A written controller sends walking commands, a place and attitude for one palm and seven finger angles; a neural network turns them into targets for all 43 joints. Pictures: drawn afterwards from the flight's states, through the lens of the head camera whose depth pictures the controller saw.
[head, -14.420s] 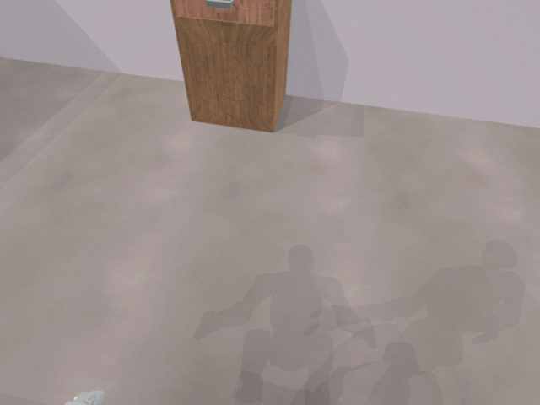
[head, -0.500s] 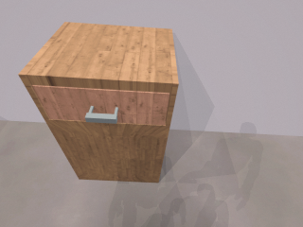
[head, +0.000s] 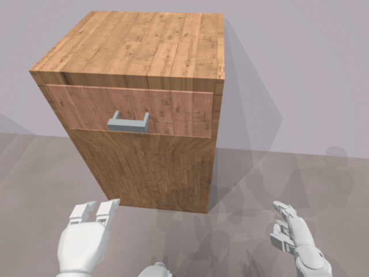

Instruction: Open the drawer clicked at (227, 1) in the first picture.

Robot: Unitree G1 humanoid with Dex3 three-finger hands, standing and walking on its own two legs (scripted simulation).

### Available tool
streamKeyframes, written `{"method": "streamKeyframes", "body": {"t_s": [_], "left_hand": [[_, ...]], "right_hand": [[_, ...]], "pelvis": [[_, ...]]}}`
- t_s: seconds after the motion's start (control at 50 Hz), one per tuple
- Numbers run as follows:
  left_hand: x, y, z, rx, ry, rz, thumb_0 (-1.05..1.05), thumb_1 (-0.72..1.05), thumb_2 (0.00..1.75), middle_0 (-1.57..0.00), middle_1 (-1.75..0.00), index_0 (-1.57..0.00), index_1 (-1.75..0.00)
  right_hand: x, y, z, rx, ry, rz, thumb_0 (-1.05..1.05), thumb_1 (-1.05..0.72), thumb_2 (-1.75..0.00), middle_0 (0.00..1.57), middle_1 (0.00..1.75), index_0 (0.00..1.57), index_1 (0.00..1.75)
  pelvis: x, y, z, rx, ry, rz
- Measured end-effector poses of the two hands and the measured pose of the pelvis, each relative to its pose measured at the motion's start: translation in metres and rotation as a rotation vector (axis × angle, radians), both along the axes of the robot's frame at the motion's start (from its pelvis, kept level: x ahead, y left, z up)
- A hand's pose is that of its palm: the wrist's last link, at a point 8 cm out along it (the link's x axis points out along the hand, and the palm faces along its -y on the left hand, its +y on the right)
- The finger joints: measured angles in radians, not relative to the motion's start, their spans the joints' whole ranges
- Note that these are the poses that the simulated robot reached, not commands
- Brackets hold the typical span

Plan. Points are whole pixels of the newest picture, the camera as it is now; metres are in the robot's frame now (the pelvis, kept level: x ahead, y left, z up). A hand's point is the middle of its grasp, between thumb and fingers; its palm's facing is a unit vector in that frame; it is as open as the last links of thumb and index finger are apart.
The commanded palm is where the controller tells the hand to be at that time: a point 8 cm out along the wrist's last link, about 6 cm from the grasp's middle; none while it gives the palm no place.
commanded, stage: raise the hand with hooked fingers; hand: left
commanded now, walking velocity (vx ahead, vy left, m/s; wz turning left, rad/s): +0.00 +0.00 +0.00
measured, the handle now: (129, 120) +0.52 +0.26 +0.00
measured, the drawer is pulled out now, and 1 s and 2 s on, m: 0.00 0.00 0.00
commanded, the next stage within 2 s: move the hooked fingers above the handle in 1.42 s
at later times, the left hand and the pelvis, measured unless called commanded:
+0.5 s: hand (86, 190) +0.26 +0.25 +0.05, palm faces +0.08 -0.09 -0.99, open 11.9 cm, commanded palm +0.24 +0.25 +0.11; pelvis +0.03 +0.01 +0.02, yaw +1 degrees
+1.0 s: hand (79, 146) +0.32 +0.28 +0.12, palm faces +0.07 -0.08 -0.99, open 13.8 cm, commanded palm +0.30 +0.28 +0.18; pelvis +0.03 +0.03 +0.04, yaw +2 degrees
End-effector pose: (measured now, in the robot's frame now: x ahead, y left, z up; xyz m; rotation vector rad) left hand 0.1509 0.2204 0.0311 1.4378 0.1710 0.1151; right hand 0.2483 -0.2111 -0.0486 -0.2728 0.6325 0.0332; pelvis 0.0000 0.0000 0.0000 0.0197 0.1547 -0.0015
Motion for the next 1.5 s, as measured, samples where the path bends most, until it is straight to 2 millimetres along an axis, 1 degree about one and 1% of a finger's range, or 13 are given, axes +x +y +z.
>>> {"method": "streamKeyframes", "body": {"t_s": [0.08,0.14,0.22,0.34,0.42,0.5,0.62,0.76,0.86,0.98,1.1,1.32,1.5], "left_hand": [[0.002,0.021,0.013,0.045,-0.041,0.056,0.00,0.43,0.70,-0.26,-0.59,-0.25,-0.59],[0.018,0.029,0.029,0.051,-0.076,0.073,0.00,0.36,0.67,-0.26,-0.64,-0.26,-0.64],[0.043,0.026,0.046,0.030,-0.076,0.054,0.00,0.27,0.63,-0.27,-0.70,-0.27,-0.70],[0.064,0.018,0.058,0.011,-0.034,-0.026,0.00,0.13,0.57,-0.28,-0.79,-0.27,-0.79],[0.072,0.024,0.066,0.025,-0.055,-0.046,0.00,0.04,0.53,-0.28,-0.85,-0.28,-0.85],[0.082,0.035,0.076,0.036,-0.104,-0.028,0.00,-0.05,0.49,-0.29,-0.91,-0.29,-0.91],[0.101,0.042,0.090,0.028,-0.132,-0.006,0.00,-0.19,0.43,-0.30,-1.00,-0.30,-1.00],[0.123,0.042,0.111,0.034,-0.136,-0.040,0.00,-0.35,0.36,-0.31,-1.10,-0.31,-1.10],[0.135,0.049,0.125,0.041,-0.127,-0.034,0.00,-0.43,0.33,-0.32,-1.16,-0.31,-1.16],[0.145,0.056,0.140,0.049,-0.105,-0.040,0.00,-0.47,0.31,-0.32,-1.19,-0.32,-1.19],[0.153,0.058,0.152,0.055,-0.095,-0.069,0.00,-0.49,0.30,-0.32,-1.20,-0.32,-1.20],[0.144,0.048,0.141,0.039,-0.071,-0.123,0.00,-0.49,0.30,-0.32,-1.20,-0.32,-1.20],[0.147,0.047,0.146,0.054,-0.106,-0.082,0.00,-0.49,0.30,-0.32,-1.20,-0.32,-1.20]], "right_hand": [[0.012,0.010,-0.011,-0.002,0.017,0.044,0.01,-0.91,-0.90,0.20,0.30,0.20,0.30],[0.012,0.017,-0.019,0.017,0.041,0.054,0.01,-0.91,-0.90,0.20,0.30,0.20,0.30],[-0.002,0.020,-0.028,0.050,0.102,0.033,0.01,-0.91,-0.90,0.20,0.30,0.20,0.30],[-0.032,0.006,-0.035,0.046,0.208,-0.041,0.01,-0.91,-0.90,0.20,0.30,0.21,0.30],[-0.046,-0.009,-0.038,0.013,0.262,-0.092,0.01,-0.91,-0.90,0.20,0.30,0.21,0.30],[-0.052,-0.019,-0.039,-0.013,0.287,-0.131,0.01,-0.91,-0.90,0.20,0.30,0.20,0.30],[-0.044,-0.015,-0.030,-0.013,0.263,-0.156,0.01,-0.91,-0.90,0.20,0.30,0.20,0.30],[-0.025,0.010,-0.012,0.028,0.196,-0.129,0.01,-0.91,-0.90,0.20,0.30,0.20,0.30],[-0.017,0.028,-0.004,0.054,0.176,-0.095,0.01,-0.91,-0.90,0.20,0.30,0.20,0.30],[-0.020,0.036,-0.001,0.054,0.189,-0.073,0.01,-0.91,-0.90,0.20,0.30,0.20,0.30],[-0.032,0.030,-0.005,0.042,0.226,-0.086,0.01,-0.91,-0.90,0.20,0.30,0.20,0.30],[-0.059,0.006,-0.013,0.011,0.294,-0.130,0.01,-0.91,-0.90,0.20,0.30,0.20,0.30],[-0.057,0.001,-0.015,0.025,0.291,-0.141,0.01,-0.91,-0.90,0.20,0.30,0.20,0.30]], "pelvis": [[0.002,-0.007,-0.004,-0.014,-0.012,0.034],[0.005,-0.010,-0.004,-0.021,-0.019,0.048],[0.011,-0.010,0.002,-0.018,-0.021,0.045],[0.022,-0.006,0.014,-0.009,-0.020,0.022],[0.027,-0.001,0.018,-0.011,-0.018,0.019],[0.029,0.005,0.019,-0.015,-0.020,0.022],[0.032,0.015,0.023,-0.018,-0.040,0.023],[0.032,0.023,0.031,-0.021,-0.073,0.020],[0.030,0.025,0.036,-0.021,-0.092,0.023],[0.027,0.026,0.041,-0.024,-0.109,0.033],[0.024,0.027,0.043,-0.024,-0.117,0.035],[0.022,0.023,0.045,-0.022,-0.110,0.032],[0.022,0.017,0.044,-0.019,-0.109,0.034]]}}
